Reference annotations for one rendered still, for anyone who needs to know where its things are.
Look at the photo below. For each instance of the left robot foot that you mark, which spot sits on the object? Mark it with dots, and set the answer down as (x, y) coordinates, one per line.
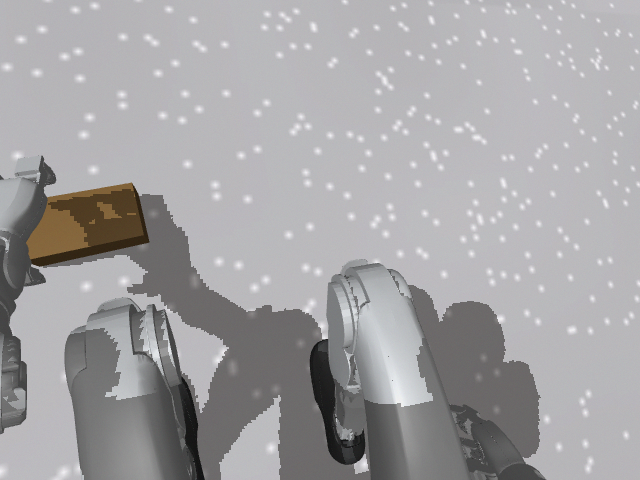
(191, 430)

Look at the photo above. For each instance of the right robot arm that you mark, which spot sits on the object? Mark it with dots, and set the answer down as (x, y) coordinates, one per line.
(520, 471)

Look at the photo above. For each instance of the left robot hand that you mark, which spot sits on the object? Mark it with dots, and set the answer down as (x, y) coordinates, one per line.
(23, 203)

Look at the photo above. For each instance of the carton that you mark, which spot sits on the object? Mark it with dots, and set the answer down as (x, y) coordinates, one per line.
(86, 223)

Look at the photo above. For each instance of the right robot foot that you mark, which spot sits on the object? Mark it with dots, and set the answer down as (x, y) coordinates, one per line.
(343, 451)

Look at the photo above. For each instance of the right robot hand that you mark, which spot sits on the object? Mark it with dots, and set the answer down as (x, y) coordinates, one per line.
(491, 451)

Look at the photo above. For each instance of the left robot arm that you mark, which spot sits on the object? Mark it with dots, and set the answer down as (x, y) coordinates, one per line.
(13, 372)

